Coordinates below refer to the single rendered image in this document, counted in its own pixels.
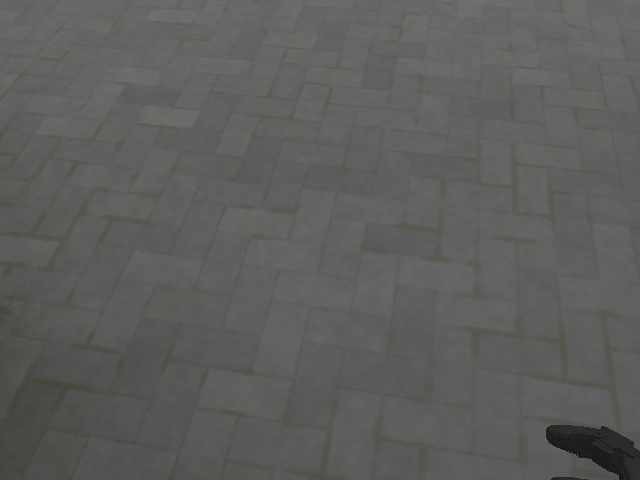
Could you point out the right robot hand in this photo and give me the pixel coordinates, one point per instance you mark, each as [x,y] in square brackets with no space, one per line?
[605,447]

